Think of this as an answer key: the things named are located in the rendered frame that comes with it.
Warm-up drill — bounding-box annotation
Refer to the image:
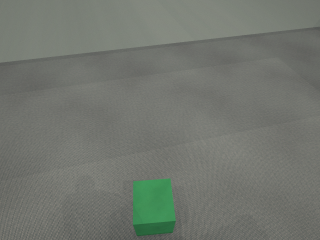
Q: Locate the carton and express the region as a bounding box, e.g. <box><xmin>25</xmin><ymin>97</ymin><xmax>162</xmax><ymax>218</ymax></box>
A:
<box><xmin>133</xmin><ymin>178</ymin><xmax>176</xmax><ymax>236</ymax></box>

